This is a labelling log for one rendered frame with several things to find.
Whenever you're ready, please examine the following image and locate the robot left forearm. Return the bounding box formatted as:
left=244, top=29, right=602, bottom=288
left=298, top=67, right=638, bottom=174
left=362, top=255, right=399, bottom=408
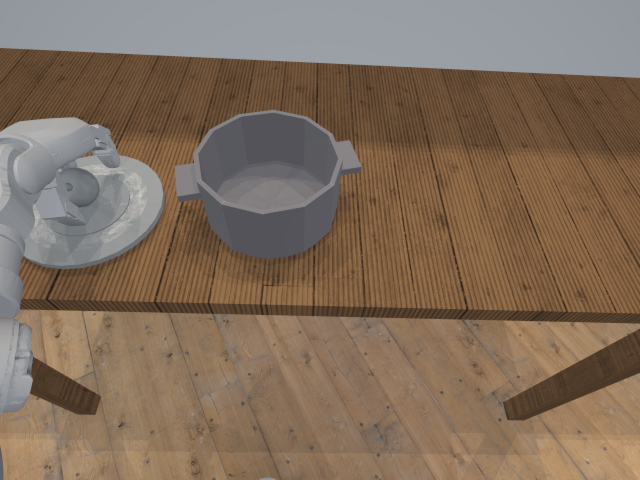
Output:
left=0, top=133, right=56, bottom=318

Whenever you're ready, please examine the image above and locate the pot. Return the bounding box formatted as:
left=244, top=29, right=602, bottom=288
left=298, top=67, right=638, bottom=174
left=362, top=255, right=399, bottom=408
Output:
left=175, top=110, right=362, bottom=259

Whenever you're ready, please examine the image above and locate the table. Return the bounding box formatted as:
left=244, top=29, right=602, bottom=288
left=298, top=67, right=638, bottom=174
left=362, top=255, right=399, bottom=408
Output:
left=0, top=48, right=640, bottom=420

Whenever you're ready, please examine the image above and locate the knob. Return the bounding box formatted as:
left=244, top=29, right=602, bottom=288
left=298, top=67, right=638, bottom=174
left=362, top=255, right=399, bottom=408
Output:
left=59, top=168, right=100, bottom=207

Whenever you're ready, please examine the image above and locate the left robot upper arm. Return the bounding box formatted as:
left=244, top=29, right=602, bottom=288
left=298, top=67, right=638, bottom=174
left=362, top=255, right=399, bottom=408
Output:
left=0, top=318, right=33, bottom=480

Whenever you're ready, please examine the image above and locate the robot left hand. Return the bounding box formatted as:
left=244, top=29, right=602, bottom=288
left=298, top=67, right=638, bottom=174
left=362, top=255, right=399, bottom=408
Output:
left=0, top=117, right=120, bottom=226

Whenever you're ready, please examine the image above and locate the lid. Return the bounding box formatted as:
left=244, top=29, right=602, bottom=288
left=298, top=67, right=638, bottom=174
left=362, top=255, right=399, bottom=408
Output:
left=24, top=155, right=165, bottom=269

